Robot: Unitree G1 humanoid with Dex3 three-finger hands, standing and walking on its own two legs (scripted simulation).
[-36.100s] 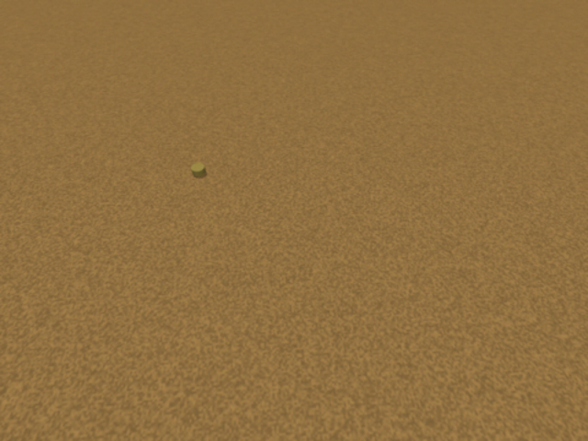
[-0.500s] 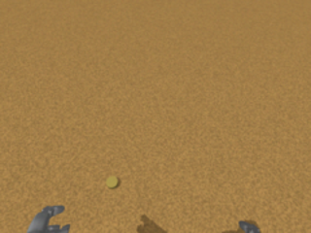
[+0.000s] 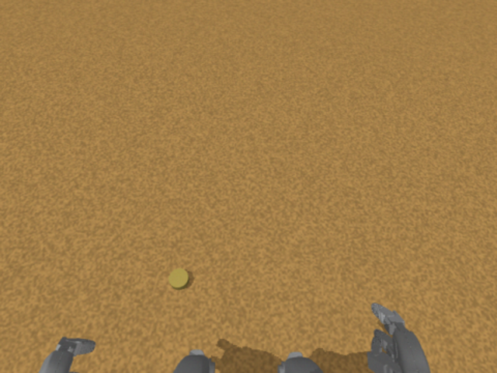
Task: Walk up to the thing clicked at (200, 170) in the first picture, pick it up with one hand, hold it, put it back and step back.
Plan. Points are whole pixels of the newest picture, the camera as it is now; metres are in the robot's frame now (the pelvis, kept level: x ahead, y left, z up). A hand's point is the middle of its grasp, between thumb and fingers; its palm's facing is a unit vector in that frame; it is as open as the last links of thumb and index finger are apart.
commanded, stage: rise first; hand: left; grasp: from above
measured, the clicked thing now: (179, 279) +0.47 +0.23 -0.68
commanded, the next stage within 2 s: none
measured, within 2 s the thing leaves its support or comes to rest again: neither
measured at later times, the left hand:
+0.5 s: hand out of the picture +0.14 +0.27 -0.21, palm faces -0.29 -0.78 -0.56, open 14.2 cm
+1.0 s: hand (128, 318) +0.29 +0.30 -0.40, palm faces -0.50 -0.24 -0.83, open 13.8 cm
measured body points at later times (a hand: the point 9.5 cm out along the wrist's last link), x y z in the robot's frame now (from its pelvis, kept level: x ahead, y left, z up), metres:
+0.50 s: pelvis -0.02 -0.01 -0.07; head +0.11 +0.01 +0.36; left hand +0.15 +0.31 -0.17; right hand +0.17 -0.26 -0.16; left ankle +0.00 +0.12 -0.66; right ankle +0.00 -0.15 -0.66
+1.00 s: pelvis -0.09 -0.01 -0.28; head +0.12 +0.01 +0.12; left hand +0.31 +0.31 -0.36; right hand +0.03 -0.29 -0.41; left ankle +0.00 +0.12 -0.66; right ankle +0.00 -0.15 -0.66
